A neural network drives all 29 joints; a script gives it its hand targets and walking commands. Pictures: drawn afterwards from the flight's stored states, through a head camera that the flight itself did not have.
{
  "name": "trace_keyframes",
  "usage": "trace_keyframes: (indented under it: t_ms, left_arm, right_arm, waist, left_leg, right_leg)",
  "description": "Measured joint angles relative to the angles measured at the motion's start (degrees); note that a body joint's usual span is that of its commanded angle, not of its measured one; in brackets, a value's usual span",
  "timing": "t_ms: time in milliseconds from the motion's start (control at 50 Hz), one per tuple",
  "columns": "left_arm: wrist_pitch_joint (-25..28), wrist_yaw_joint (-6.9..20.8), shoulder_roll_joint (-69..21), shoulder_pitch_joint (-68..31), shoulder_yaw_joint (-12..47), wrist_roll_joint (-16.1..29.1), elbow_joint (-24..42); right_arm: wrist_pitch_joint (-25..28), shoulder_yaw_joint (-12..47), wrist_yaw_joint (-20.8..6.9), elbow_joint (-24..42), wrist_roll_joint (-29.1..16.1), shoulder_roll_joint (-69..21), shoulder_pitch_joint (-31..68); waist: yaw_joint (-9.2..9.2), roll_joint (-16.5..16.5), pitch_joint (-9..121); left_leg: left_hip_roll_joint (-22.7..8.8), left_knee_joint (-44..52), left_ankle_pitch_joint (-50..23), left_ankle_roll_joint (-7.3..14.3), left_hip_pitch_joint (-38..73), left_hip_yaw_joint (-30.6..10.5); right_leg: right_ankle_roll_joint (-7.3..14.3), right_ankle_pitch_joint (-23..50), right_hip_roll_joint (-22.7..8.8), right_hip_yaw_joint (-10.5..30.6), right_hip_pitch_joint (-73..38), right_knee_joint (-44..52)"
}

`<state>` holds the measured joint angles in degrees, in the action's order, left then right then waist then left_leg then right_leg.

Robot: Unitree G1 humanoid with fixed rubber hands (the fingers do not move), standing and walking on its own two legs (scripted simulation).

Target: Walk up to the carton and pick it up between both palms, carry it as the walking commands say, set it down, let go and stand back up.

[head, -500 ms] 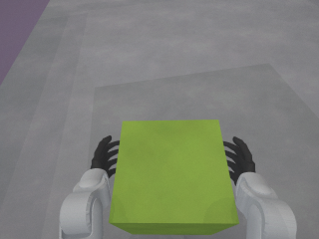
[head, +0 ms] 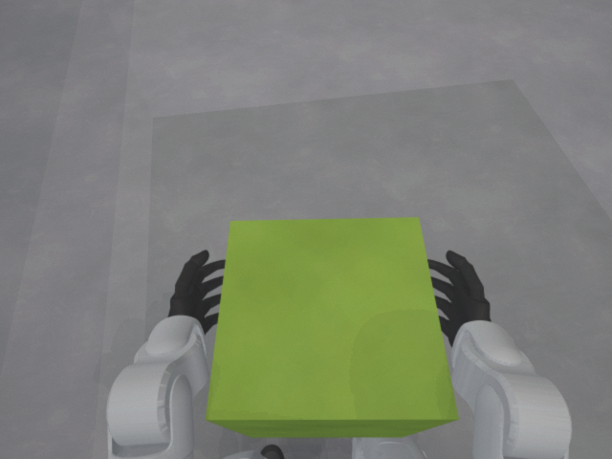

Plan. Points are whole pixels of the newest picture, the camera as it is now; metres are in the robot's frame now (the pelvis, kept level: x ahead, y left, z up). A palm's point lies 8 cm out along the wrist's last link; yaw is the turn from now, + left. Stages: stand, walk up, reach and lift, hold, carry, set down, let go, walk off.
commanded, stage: carry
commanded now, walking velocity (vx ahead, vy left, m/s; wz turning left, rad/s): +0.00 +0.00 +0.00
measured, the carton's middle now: (325, 340) +0.25 -0.01 -0.02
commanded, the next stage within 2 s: none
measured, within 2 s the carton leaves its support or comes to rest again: neither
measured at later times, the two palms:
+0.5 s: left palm (127, 131) +0.51 +0.27 +0.08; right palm (342, 116) +0.53 -0.03 +0.10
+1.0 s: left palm (127, 80) +0.71 +0.34 +0.01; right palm (291, 54) +0.74 +0.04 +0.04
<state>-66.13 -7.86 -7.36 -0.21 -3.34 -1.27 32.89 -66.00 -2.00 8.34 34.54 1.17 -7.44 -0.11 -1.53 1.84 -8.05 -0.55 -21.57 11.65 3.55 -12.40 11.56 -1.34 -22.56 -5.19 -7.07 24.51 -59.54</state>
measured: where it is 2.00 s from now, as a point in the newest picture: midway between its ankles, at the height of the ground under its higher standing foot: (251, 241)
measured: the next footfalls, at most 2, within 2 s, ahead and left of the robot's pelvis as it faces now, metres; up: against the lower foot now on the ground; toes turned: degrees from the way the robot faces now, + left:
right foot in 0.16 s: +0.26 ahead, -0.04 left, +0.00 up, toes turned -11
left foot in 0.40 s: +0.27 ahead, +0.21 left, +0.00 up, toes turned +10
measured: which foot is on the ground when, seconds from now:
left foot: down 0.00-0.22, up 0.24-0.38, down 0.40-0.80, up 0.82-0.90, down 0.92-1.00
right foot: up 0.00-0.14, down 0.16-0.92, up 0.94-1.00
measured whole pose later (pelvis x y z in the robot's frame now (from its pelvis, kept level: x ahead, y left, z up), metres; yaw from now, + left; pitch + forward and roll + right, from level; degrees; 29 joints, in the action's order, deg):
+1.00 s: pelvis +0.49 +0.16 -0.05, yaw +2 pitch +2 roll +0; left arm -65.3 -8.7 -7.7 4.6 -3.2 -2.6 33.5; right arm -65.5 -1.6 7.7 30.0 -0.5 -7.4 -0.1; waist 2.0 5.0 -0.7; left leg -3.4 -50.7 33.2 1.1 -19.2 6.8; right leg -3.4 -36.4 -7.4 -4.0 11.7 -67.9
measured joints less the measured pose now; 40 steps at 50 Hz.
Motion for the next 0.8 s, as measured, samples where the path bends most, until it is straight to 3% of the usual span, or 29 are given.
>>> trace_keyframes:
  t_ms: [80, 140, 160, 180, 220, 280, 360, 400, 440, 520, 600, 740, 800]
  left_arm:
    - [2.5, 0.3, 0.0, 0.2, 0.4, -0.3, 1.1]
    - [2.1, 0.5, -0.1, 1.0, 0.4, -1.0, 1.4]
    - [1.7, 0.5, -0.1, 1.3, 0.4, -1.2, 1.6]
    - [1.4, 0.6, -0.1, 1.8, 0.6, -1.3, 1.1]
    - [0.8, 0.6, -0.1, 1.8, 0.8, -1.7, -0.9]
    - [-0.7, 0.6, -0.1, 0.9, 0.1, -1.3, -2.5]
    - [-1.5, 0.7, 0.0, 0.2, -0.5, -1.0, -2.5]
    - [-2.0, 0.5, 0.0, -1.3, -0.2, -1.4, -2.9]
    - [-2.5, 0.4, 0.1, -1.7, 0.1, -1.8, -3.0]
    - [-4.3, 0.2, 0.1, -1.4, 0.1, -2.3, -2.2]
    - [-4.1, 0.0, 0.1, -2.5, -0.3, -2.0, -1.7]
    - [-2.2, 0.0, 0.0, -1.4, -0.2, -0.8, -1.4]
    - [-1.8, 0.0, 0.0, -1.1, 1.3, -0.5, -3.2]
  right_arm:
    - [2.0, 0.2, -0.2, 1.1, -0.1, 0.0, 0.0]
    - [2.3, 0.5, -0.4, 0.3, -0.1, 0.0, -0.2]
    - [2.0, 0.6, -0.5, 0.1, -0.1, 0.0, -0.5]
    - [1.5, 0.5, -0.5, -0.3, -0.1, 0.0, -0.6]
    - [0.1, 0.0, -0.6, -1.8, 0.1, 0.0, -0.3]
    - [-2.0, -0.1, -0.5, -2.6, 0.9, 0.1, 0.6]
    - [-3.6, 0.1, -0.4, -2.5, 1.6, 0.2, 2.0]
    - [-3.9, -0.8, -0.6, -2.7, 1.5, 0.2, 3.0]
    - [-3.8, -1.3, -0.7, -3.1, 1.1, 0.1, 3.0]
    - [-3.5, -1.0, -0.8, -3.7, 0.6, 0.1, 1.8]
    - [-3.0, -1.1, -0.8, -3.2, 0.6, 0.1, 2.7]
    - [-2.2, -0.5, -0.7, -1.6, 1.1, 0.1, 1.5]
    - [-1.8, -1.3, -0.6, -0.4, 1.0, 0.0, -1.7]
  waist:
    - [0.06, 0.0, 0.6]
    - [0.78, -1.8, 3.2]
    - [1.07, -2.2, 4.5]
    - [1.37, -3.4, 5.8]
    - [1.86, -6.5, 8.2]
    - [2.33, -6.3, 9.6]
    - [2.64, -2.7, 9.3]
    - [2.38, -1.6, 8.0]
    - [2.00, -1.1, 7.5]
    - [1.56, 0.7, 9.7]
    - [1.85, -1.4, 9.6]
    - [2.81, -6.5, 10.3]
    - [1.96, -8.5, 11.4]
  left_leg:
    - [2.4, 4.8, 2.3, 0.5, 7.2, -0.7]
    - [3.4, 3.2, 7.2, 0.4, 11.4, -1.0]
    - [3.8, 1.1, 9.2, 0.0, 12.4, -1.1]
    - [3.7, -1.6, 11.1, -0.6, 13.0, -1.2]
    - [1.9, -10.6, 11.0, -2.9, 11.0, -2.0]
    - [2.0, -23.5, 14.6, -4.3, 5.1, -6.1]
    - [-1.0, -11.9, 13.4, -4.6, 2.0, -8.0]
    - [-2.9, -4.7, 8.6, -4.9, 1.5, -7.1]
    - [-3.5, -4.2, 0.1, -4.7, 2.0, -5.7]
    - [-1.6, -5.8, 7.3, -2.8, 2.8, -3.5]
    - [-2.3, -8.8, 11.7, -1.9, 2.2, -2.6]
    - [-3.9, -14.9, 20.4, -1.6, 3.1, -0.7]
    - [-5.1, -25.0, 20.6, -3.9, 0.0, -2.5]
  right_leg:
    - [0.3, 6.9, 2.3, -3.5, 1.4, 19.6]
    - [0.9, 16.6, 3.7, -6.0, -0.8, 31.0]
    - [1.9, 20.1, 3.6, -6.9, -2.3, 33.7]
    - [5.0, 18.1, 3.8, -7.3, -4.1, 33.8]
    - [7.1, 13.6, 4.7, -8.0, -6.7, 33.3]
    - [5.1, 11.9, 3.7, -8.2, -10.7, 35.6]
    - [3.4, 11.3, 2.5, -7.7, -15.3, 39.5]
    - [2.4, 9.7, 1.8, -7.7, -16.6, 38.4]
    - [1.0, 7.2, 1.0, -7.1, -17.6, 36.2]
    - [-0.9, 4.5, -1.5, -5.1, -16.4, 32.5]
    - [-1.4, 3.4, -1.2, -4.4, -15.1, 29.7]
    - [0.7, -2.4, 0.9, -6.4, -13.8, 23.5]
    - [-1.8, -4.8, 1.3, -8.3, -18.3, 27.3]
